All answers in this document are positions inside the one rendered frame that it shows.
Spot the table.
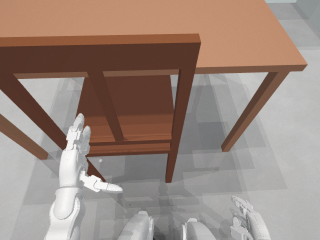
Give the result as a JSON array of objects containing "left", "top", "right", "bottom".
[{"left": 0, "top": 0, "right": 308, "bottom": 160}]

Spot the chair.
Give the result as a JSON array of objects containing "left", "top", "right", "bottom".
[{"left": 0, "top": 33, "right": 201, "bottom": 183}]

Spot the left robot hand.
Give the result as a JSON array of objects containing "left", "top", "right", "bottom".
[{"left": 59, "top": 113, "right": 123, "bottom": 195}]

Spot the robot right thigh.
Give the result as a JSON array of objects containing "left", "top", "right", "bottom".
[{"left": 180, "top": 221, "right": 216, "bottom": 240}]

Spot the left robot forearm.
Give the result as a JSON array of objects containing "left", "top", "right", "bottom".
[{"left": 43, "top": 186, "right": 86, "bottom": 240}]

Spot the right robot hand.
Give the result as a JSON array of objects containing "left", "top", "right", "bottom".
[{"left": 230, "top": 196, "right": 271, "bottom": 240}]

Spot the robot left shin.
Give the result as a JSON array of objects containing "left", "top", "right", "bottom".
[{"left": 138, "top": 211, "right": 148, "bottom": 216}]

